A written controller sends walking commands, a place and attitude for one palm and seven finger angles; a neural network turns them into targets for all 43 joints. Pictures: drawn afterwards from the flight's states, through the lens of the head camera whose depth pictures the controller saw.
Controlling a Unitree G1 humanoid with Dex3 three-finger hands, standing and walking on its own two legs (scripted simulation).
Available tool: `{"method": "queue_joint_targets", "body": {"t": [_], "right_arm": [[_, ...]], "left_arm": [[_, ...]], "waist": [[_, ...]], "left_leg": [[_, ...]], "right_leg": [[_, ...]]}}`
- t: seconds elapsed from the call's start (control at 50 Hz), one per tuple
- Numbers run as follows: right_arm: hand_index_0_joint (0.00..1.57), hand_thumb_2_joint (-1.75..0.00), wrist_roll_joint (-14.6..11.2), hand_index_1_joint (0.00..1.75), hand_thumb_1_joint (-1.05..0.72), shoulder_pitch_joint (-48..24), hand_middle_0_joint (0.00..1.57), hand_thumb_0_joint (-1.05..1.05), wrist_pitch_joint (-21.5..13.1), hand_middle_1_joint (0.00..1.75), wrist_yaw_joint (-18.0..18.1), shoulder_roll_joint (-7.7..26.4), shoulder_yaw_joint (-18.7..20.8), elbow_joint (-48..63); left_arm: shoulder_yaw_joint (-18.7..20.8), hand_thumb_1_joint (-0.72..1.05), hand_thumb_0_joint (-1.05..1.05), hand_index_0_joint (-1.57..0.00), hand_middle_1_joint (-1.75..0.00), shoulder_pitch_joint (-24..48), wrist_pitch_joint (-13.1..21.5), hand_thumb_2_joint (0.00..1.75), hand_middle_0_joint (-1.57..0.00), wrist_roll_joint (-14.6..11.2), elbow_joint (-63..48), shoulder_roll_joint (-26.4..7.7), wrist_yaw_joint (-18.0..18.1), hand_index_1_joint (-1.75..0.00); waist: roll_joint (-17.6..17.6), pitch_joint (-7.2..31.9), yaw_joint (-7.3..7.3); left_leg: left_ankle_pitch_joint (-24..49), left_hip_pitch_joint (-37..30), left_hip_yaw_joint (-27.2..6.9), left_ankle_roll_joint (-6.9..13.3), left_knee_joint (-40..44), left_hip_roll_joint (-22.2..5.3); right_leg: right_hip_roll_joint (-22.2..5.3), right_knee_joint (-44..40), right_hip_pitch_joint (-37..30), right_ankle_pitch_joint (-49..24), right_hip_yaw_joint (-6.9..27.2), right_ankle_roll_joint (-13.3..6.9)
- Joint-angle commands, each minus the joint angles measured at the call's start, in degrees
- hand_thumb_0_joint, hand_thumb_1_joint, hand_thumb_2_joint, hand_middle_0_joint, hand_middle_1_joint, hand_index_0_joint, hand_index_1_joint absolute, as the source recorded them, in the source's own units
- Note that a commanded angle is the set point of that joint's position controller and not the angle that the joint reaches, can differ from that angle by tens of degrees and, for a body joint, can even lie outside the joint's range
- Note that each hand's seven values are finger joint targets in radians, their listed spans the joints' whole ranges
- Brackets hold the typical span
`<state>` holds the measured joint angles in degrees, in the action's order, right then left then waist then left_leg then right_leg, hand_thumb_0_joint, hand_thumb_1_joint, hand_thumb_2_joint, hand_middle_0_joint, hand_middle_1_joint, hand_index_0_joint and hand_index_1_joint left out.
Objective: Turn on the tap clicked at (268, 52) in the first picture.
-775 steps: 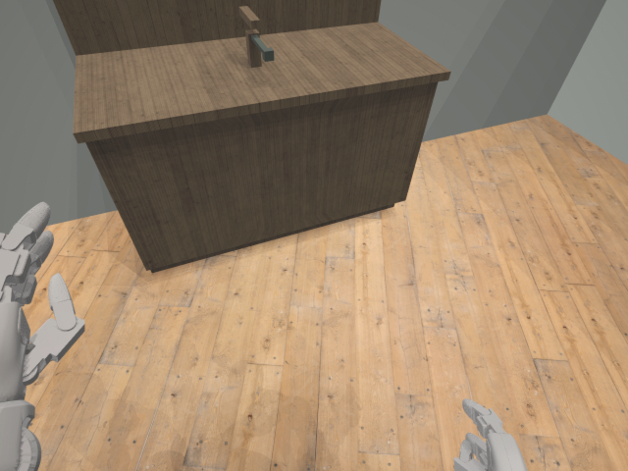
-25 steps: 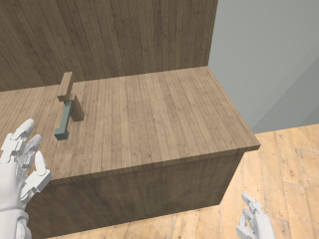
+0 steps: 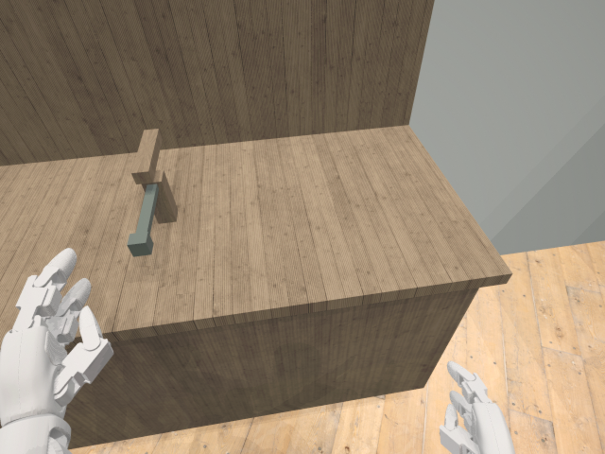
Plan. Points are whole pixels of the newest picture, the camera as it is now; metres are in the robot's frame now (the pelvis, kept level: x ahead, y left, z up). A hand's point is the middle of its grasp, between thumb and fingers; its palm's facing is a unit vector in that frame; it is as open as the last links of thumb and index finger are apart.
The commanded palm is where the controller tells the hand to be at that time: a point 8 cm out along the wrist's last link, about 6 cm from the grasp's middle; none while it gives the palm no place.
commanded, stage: turn the palm inward beside the body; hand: left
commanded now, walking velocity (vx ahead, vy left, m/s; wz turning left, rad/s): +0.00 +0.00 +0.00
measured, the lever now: (140, 244) +0.38 +0.31 +0.06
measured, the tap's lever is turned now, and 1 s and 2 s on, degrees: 0 0 0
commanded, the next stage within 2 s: reach beside the lever's end, fingers flat in 0.50 s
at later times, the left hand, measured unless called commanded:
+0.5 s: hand (119, 331) +0.19 +0.22 +0.14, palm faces +0.47 -0.88 -0.12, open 7.4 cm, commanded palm +0.14 +0.26 +0.15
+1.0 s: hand (120, 322) +0.21 +0.23 +0.13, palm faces +0.49 -0.87 -0.12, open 7.4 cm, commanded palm +0.18 +0.28 +0.13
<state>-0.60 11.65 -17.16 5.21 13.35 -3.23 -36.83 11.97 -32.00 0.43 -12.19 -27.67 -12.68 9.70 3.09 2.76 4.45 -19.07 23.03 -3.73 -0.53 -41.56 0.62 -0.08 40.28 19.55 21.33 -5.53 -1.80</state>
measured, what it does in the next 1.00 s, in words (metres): stands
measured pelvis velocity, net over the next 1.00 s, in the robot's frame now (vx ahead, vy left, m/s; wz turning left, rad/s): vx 0.00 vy -0.03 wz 0.00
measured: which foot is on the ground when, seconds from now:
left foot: down 0.00-1.00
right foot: down 0.00-1.00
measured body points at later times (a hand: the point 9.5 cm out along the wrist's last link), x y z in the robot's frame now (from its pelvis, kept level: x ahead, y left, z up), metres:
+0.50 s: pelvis +0.01 -0.01 +0.00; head +0.00 -0.03 +0.45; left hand +0.16 +0.26 +0.15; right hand +0.22 -0.22 -0.07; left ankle +0.03 +0.12 -0.72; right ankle +0.00 -0.10 -0.72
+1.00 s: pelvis +0.00 -0.03 +0.00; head +0.00 -0.05 +0.45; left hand +0.18 +0.28 +0.13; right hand +0.20 -0.25 -0.08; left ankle +0.03 +0.12 -0.72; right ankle +0.00 -0.10 -0.72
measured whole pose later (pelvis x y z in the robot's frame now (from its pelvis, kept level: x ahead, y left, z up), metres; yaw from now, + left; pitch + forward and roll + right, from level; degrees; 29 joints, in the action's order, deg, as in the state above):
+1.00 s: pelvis +0.00 -0.03 +0.00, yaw +0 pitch +1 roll +0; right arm -1.0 11.4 -16.6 5.9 14.2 -2.0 -39.6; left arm 17.0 -22.2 3.1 -15.0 -14.3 -13.3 6.6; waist 3.6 2.6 3.9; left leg -18.4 23.0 -4.9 -2.1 -39.8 -0.7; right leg 1.4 39.3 19.7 21.2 -6.5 -3.7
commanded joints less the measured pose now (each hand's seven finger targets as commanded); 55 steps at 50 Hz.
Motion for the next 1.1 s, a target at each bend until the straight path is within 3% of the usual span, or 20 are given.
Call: {"method": "queue_joint_targets", "body": {"t": [0.0,0.08,0.1,0.18,0.2,0.28,0.36,0.44,0.48,0.56,0.64,0.68,0.74,0.78,0.8,0.9,0.92,0.94,1.0,1.08], "right_arm": [[0.2,-0.9,-0.4,0.3,-0.9,-8.0,0.2,0.0,-3.7,0.3,0.7,6.0,2.4,9.4],[0.2,-0.9,-0.5,0.3,-0.9,-7.6,0.2,0.0,-3.8,0.3,0.7,6.2,2.6,8.8],[0.2,-0.9,-0.6,0.3,-0.9,-7.5,0.2,0.0,-3.7,0.3,0.6,6.1,2.5,9.0],[0.2,-0.9,-0.6,0.3,-0.9,-7.2,0.2,0.0,-3.3,0.3,0.7,6.3,2.6,9.1],[0.2,-0.9,-0.6,0.3,-0.9,-7.2,0.2,0.0,-3.1,0.3,0.7,6.0,2.5,9.4],[0.2,-0.9,-0.6,0.3,-0.9,-6.9,0.2,0.0,-3.0,0.3,0.5,6.1,2.7,9.3],[0.2,-0.9,-0.3,0.3,-0.9,-6.5,0.2,0.0,-3.0,0.3,0.2,6.1,2.9,9.3],[0.2,-0.9,-0.5,0.3,-0.9,-6.7,0.2,0.0,-2.7,0.3,0.2,6.1,3.0,9.3],[0.2,-0.9,-0.6,0.3,-0.9,-6.8,0.2,0.0,-2.6,0.3,0.3,6.1,3.0,9.2],[0.2,-0.9,-0.5,0.3,-0.9,-6.6,0.2,0.0,-2.5,0.3,0.3,6.0,2.9,9.7],[0.2,-0.9,-0.6,0.3,-0.9,-6.7,0.2,0.0,-1.8,0.3,0.6,6.0,3.1,8.9],[0.2,-0.9,-0.7,0.3,-0.9,-6.8,0.2,0.0,-1.6,0.3,0.7,6.1,3.3,8.0],[0.2,-0.9,-0.7,0.3,-0.9,-6.9,0.2,0.0,-1.9,0.3,0.7,5.9,3.2,7.8],[0.2,-0.9,-0.9,0.3,-0.9,-6.8,0.2,0.0,-2.3,0.3,0.9,6.1,3.3,7.2],[0.2,-0.9,-0.7,0.3,-0.9,-7.2,0.2,0.0,-2.6,0.3,0.9,6.0,3.3,7.2],[0.2,-0.9,-0.8,0.3,-0.9,-7.2,0.2,0.0,-2.9,0.3,1.1,6.3,3.3,6.3],[0.2,-0.9,-0.8,0.3,-0.9,-7.1,0.2,0.0,-2.8,0.3,1.2,6.5,3.5,6.2],[0.2,-0.9,-0.9,0.3,-0.9,-7.6,0.2,0.0,-2.7,0.3,1.3,6.4,3.5,6.1],[0.2,-0.9,-0.9,0.3,-0.9,-7.9,0.2,0.0,-2.0,0.3,1.6,6.4,3.5,5.7],[0.2,-0.9,-0.8,0.3,-0.9,-7.5,0.2,0.0,-2.0,0.3,1.2,6.3,3.6,5.4]], "left_arm": [[4.7,0.9,0.0,-0.2,-0.3,5.5,3.8,0.9,-0.2,0.1,-14.9,-6.8,0.5,-0.3],[6.3,0.9,0.0,-0.2,-0.3,3.7,2.9,0.9,-0.2,-0.8,-12.9,-7.5,0.0,-0.3],[4.2,0.9,0.0,-0.2,-0.3,4.3,2.8,0.9,-0.2,-0.9,-13.7,-5.7,-0.4,-0.3],[6.2,0.9,0.0,-0.2,-0.3,2.7,0.8,0.9,-0.2,-0.8,-12.2,-7.7,-0.9,-0.3],[4.4,0.9,0.0,-0.2,-0.3,4.0,0.9,0.9,-0.2,-0.8,-13.4,-6.0,-1.0,-0.3],[6.5,0.9,0.0,-0.2,-0.3,4.1,1.4,0.9,-0.2,-0.5,-14.5,-8.1,-0.2,-0.3],[5.7,0.9,0.0,-0.2,-0.3,4.0,3.0,0.9,-0.2,-0.9,-13.3,-6.6,-0.1,-0.3],[5.2,0.9,0.0,-0.2,-0.3,3.4,2.7,0.9,-0.2,-1.3,-12.1,-5.9,-0.8,-0.3],[6.1,0.9,0.0,-0.2,-0.3,3.3,2.4,0.9,-0.2,-1.1,-12.4,-7.2,-1.0,-0.3],[5.2,0.9,0.0,-0.2,-0.3,3.7,2.6,0.9,-0.2,-0.9,-12.9,-6.7,-0.9,-0.3],[7.4,0.9,0.0,-0.2,-0.3,5.1,3.1,0.9,-0.2,-1.5,-8.9,-7.5,-0.8,-0.3],[10.9,0.9,0.0,-0.2,-0.3,6.2,3.6,0.9,-0.2,-1.7,-7.0,-10.2,-0.7,-0.3],[9.1,0.9,0.0,-0.2,-0.3,9.1,4.9,0.9,-0.2,-1.9,-5.9,-8.4,-1.3,-0.3],[10.5,0.9,0.0,-0.2,-0.3,11.2,5.8,0.9,-0.2,-2.2,-4.3,-10.1,-1.6,-0.3],[8.7,0.9,0.0,-0.2,-0.3,12.5,6.4,0.9,-0.2,-2.2,-4.7,-8.5,-2.0,-0.3],[9.8,0.9,0.0,-0.2,-0.3,15.8,6.9,0.9,-0.2,-2.3,0.1,-10.3,-3.0,-0.3],[10.9,0.9,0.0,-0.2,-0.3,15.6,6.7,0.9,-0.2,-2.5,2.1,-11.0,-2.9,-0.3],[10.9,0.9,0.0,-0.2,-0.3,16.6,6.6,0.9,-0.2,-2.6,3.0,-10.7,-3.1,-0.3],[13.4,0.9,0.0,-0.2,-0.3,20.5,6.2,0.9,-0.2,-3.0,5.3,-12.8,-2.7,-0.3],[14.6,0.9,0.0,-0.2,-0.29,22.3,7.4,0.9,-0.2,-2.1,6.6,-13.9,-2.2,-0.29]], "waist": [[0.0,4.1,-0.6],[-0.1,4.5,0.23],[-0.3,4.8,-0.45],[-0.6,4.4,0.43],[-1.4,4.6,-0.17],[0.6,5.3,0.33],[-2.2,5.5,-0.25],[-2.5,5.5,-0.12],[-0.2,5.5,0.19],[-2.1,4.8,-0.14],[-5.1,3.0,-0.48],[-2.6,2.9,-0.02],[-0.9,3.7,-0.83],[-1.6,3.5,-1.0],[-1.0,4.0,-1.34],[-1.8,4.8,-1.61],[-4.4,4.0,-1.45],[-2.8,3.8,-1.28],[-3.5,4.8,-1.21],[1.6,6.8,-0.99]], "left_leg": [[3.0,-3.8,-1.2,1.7,7.7,0.0],[5.7,-3.7,-1.1,1.5,7.5,0.1],[6.4,-4.4,-0.9,1.4,7.5,0.0],[8.4,-3.9,-0.5,1.6,7.5,0.1],[9.0,-4.4,-0.5,1.5,7.4,0.1],[10.7,-5.1,-0.2,1.4,7.0,0.1],[11.0,-4.8,0.1,1.6,6.2,0.3],[11.0,-4.5,0.6,1.8,5.8,0.5],[11.3,-4.7,0.8,1.9,5.8,0.6],[10.7,-4.5,0.8,2.1,5.7,0.7],[9.0,-3.0,1.0,2.2,5.5,0.8],[9.1,-3.1,1.3,2.1,5.4,0.8],[8.3,-3.3,1.4,2.0,5.2,1.0],[7.2,-3.0,1.1,2.1,5.3,1.0],[7.6,-3.6,1.2,2.1,5.2,1.1],[5.9,-2.6,1.2,2.2,5.4,1.3],[5.2,-1.8,1.1,2.2,5.5,1.2],[5.1,-1.7,1.3,2.1,5.5,1.3],[4.7,-1.0,1.3,2.0,5.8,1.4],[6.7,-2.4,1.5,1.8,6.1,1.3]], "right_leg": [[-0.3,-8.2,1.9,-4.6,0.8,0.6],[-0.2,-8.2,0.7,-7.0,0.9,0.5],[-0.3,-8.1,0.8,-7.7,0.7,0.5],[-0.4,-8.6,-0.5,-9.6,1.0,0.5],[-0.5,-8.4,-0.3,-10.2,0.7,0.6],[-0.4,-8.5,-0.8,-11.7,1.0,0.5],[-0.4,-8.4,-0.4,-12.8,1.1,0.8],[-0.7,-9.0,-1.3,-14.1,1.7,0.9],[-0.7,-9.2,-1.8,-14.7,2.0,0.8],[-0.8,-9.5,-1.2,-14.5,2.2,1.0],[-0.8,-10.3,-0.6,-13.3,2.9,1.4],[-0.8,-10.8,-1.0,-13.2,3.6,1.2],[-1.0,-10.6,-0.3,-12.4,3.7,1.3],[-0.9,-11.2,-0.2,-10.8,4.2,1.4],[-1.0,-11.0,-0.1,-11.4,4.2,1.4],[-1.3,-11.6,-0.3,-9.5,5.3,1.7],[-1.2,-11.9,-0.2,-8.2,5.2,1.8],[-1.4,-12.2,-0.1,-8.0,5.7,1.7],[-1.6,-12.6,-1.0,-6.9,6.4,1.8],[-1.2,-11.2,-1.4,-9.9,5.4,1.3]]}}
